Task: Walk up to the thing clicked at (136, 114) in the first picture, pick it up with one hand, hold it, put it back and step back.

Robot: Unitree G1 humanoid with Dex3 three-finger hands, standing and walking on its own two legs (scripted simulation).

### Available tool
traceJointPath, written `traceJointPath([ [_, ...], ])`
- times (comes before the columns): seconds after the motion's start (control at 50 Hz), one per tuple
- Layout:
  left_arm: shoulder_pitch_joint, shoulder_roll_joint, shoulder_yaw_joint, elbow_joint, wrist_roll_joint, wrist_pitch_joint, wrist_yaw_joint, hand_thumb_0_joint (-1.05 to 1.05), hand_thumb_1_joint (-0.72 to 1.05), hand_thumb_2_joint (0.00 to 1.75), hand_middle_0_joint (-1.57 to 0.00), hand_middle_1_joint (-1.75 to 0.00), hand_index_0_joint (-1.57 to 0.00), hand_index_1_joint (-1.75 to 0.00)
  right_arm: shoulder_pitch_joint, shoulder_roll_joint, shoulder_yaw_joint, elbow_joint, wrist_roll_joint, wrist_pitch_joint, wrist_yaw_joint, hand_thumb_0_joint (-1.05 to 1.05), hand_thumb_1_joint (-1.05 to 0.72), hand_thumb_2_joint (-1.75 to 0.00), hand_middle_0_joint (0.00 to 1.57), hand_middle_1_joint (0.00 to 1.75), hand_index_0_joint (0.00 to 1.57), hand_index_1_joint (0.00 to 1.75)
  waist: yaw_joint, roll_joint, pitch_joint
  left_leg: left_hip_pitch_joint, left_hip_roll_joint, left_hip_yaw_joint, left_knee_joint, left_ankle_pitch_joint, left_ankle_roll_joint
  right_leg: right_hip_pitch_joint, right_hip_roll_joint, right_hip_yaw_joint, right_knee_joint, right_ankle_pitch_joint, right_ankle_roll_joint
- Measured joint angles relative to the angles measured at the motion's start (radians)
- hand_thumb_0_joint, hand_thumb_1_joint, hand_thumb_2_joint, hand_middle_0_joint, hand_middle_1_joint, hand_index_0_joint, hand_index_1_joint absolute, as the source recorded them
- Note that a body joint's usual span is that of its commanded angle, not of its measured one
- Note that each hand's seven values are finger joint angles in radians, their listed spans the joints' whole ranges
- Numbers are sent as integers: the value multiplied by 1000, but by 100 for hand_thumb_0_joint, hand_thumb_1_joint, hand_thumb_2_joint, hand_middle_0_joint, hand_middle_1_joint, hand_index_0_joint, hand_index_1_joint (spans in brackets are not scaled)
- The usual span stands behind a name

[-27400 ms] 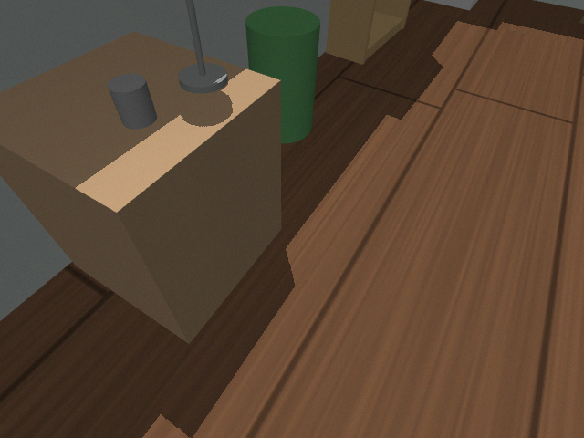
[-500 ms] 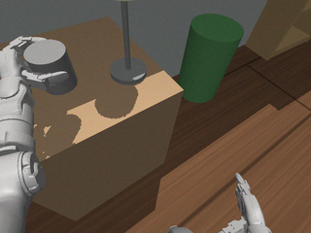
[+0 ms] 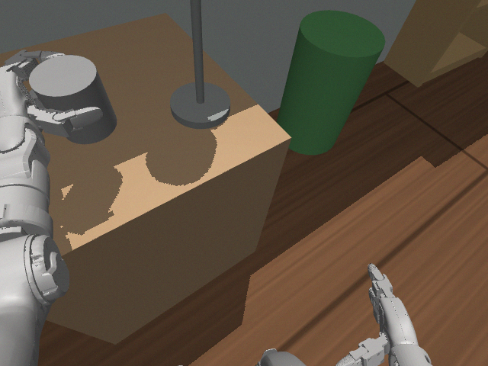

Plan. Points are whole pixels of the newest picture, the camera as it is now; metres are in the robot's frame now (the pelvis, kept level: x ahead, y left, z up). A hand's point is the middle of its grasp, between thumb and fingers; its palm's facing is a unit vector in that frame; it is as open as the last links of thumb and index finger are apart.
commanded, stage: crouch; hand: left
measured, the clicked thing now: (78, 94) +0.53 +0.20 +0.14
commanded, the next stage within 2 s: lower in 0.16 s
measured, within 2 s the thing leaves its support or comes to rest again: rests again in 1.08 s
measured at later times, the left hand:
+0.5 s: hand (70, 105) +0.53 +0.22 +0.11, palm faces +0.22 -0.97 +0.01, open 11.7 cm
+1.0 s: hand (79, 120) +0.55 +0.23 +0.05, palm faces +0.21 -0.98 +0.00, open 11.7 cm
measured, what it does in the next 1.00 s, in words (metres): stands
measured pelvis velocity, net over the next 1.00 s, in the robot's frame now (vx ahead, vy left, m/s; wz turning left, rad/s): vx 0.01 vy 0.00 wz -0.02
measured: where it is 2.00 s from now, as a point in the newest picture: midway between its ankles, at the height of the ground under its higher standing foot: outside the picture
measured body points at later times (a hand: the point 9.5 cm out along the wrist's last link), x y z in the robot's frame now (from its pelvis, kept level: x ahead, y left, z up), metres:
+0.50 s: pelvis -0.02 +0.00 -0.02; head +0.10 +0.02 +0.42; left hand +0.52 +0.27 +0.11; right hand +0.13 -0.27 -0.06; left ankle -0.01 +0.11 -0.71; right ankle +0.00 -0.13 -0.71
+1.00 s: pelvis +0.01 +0.00 -0.03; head +0.14 +0.04 +0.39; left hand +0.54 +0.28 +0.06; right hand +0.16 -0.25 -0.06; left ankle -0.01 +0.11 -0.71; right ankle +0.00 -0.13 -0.71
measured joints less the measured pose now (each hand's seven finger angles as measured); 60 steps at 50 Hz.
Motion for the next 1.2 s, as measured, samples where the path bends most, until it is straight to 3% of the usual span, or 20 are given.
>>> traceJointPath([
  [0.24, -83, 82, 35, 95, 35, -34, -3, -3, -61, 81, -64, -110, -72, -106, 0, -8, -2, -64, -15, 23, 6, -1, 51, -6, 6, 5, 5, 5, -39, -8, 15, -91, 6, -1, 54, -3, -1, -90, 6, -1, 50, 1, -2],
  [0.54, -131, 147, 63, 203, 58, -95, -25, -3, -61, 79, -65, -108, -74, -104, -22, 2, 29, -93, -29, 40, 8, -1, 51, -6, 6, 5, 5, 5, -78, 5, 2, -220, 13, -7, 138, -29, 1, -215, 13, -6, 122, -18, -1],
  [0.8, -87, 150, 75, 153, 65, -141, -29, -2, -61, 79, -66, -107, -74, -103, -22, 1, 34, -128, -37, 57, 13, -1, 50, -6, 6, 5, 5, 5, -102, -4, -18, -292, 19, -18, 199, -69, 0, -278, 19, -16, 168, -52, 0],
  [1.2, -29, 131, 90, 106, 58, -173, -32, -3, -61, 81, -64, -109, -72, -106, 14, -7, 28, -232, -39, 97, 39, -1, 51, -6, 6, 5, 5, 5, -98, -4, -17, -317, 18, -19, 238, -103, 1, -304, 19, -17, 210, -87, 1],
])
